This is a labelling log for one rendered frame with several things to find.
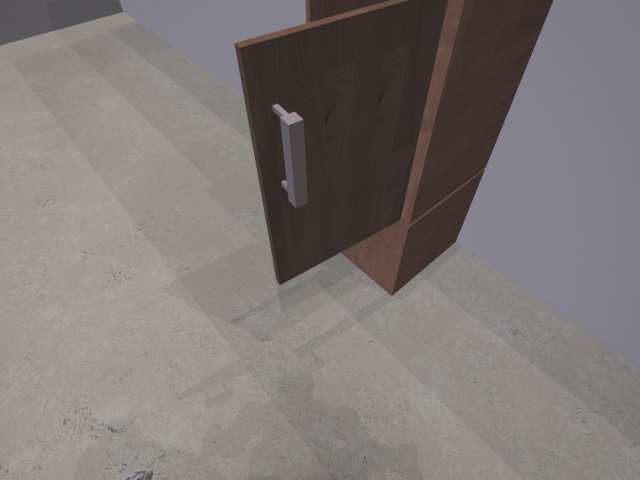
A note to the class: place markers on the cupboard door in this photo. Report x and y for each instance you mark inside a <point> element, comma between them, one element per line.
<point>360,81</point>

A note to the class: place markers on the handle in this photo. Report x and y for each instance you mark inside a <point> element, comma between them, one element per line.
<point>292,129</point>

